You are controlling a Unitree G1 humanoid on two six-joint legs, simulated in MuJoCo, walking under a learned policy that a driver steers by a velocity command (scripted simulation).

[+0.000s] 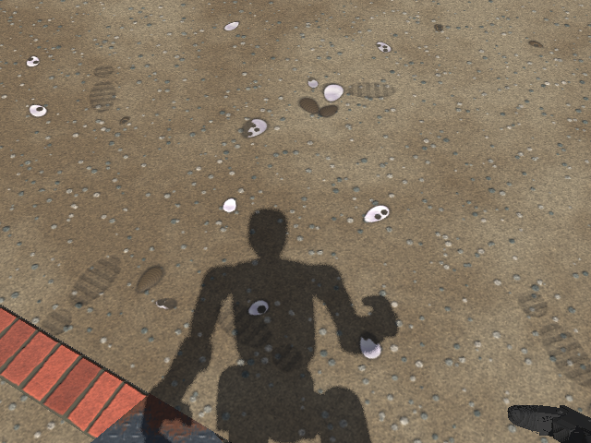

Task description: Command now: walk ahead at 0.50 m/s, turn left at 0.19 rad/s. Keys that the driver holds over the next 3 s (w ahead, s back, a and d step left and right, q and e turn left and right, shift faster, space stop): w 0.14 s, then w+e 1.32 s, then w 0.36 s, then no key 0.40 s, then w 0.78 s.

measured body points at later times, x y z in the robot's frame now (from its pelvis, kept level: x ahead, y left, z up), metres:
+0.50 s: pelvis +0.27 +0.02 +0.00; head +0.30 +0.02 +0.45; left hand +0.48 +0.24 -0.11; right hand +0.28 -0.27 -0.12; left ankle +0.15 +0.13 -0.74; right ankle +0.44 -0.14 -0.70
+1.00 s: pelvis +0.56 -0.06 +0.00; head +0.58 -0.08 +0.45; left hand +0.73 +0.19 -0.10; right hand +0.67 -0.37 -0.07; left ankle +0.77 +0.02 -0.71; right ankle +0.45 -0.12 -0.74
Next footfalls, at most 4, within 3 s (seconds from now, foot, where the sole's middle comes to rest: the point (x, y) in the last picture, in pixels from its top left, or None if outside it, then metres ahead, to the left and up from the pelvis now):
0.06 left None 0.19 0.13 -0.77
0.60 right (395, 438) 0.48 -0.13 -0.77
1.06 left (349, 305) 0.80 -0.02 -0.77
1.58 right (502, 298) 0.86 -0.41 -0.77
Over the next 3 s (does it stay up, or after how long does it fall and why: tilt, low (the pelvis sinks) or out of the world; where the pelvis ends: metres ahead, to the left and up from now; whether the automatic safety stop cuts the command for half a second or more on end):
stays up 1.27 -0.58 0.01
